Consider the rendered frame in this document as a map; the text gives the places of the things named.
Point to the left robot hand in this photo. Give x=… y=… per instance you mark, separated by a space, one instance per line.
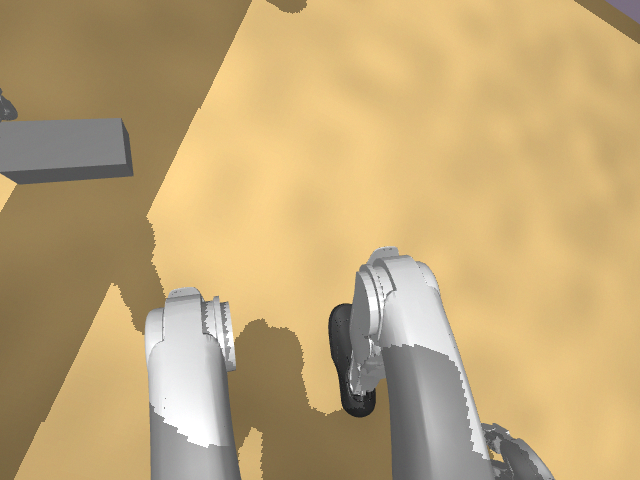
x=7 y=110

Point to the right robot foot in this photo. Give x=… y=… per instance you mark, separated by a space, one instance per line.
x=341 y=350

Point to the right robot hand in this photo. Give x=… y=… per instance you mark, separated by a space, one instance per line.
x=520 y=461

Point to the carton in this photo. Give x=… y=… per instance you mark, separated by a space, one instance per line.
x=64 y=150

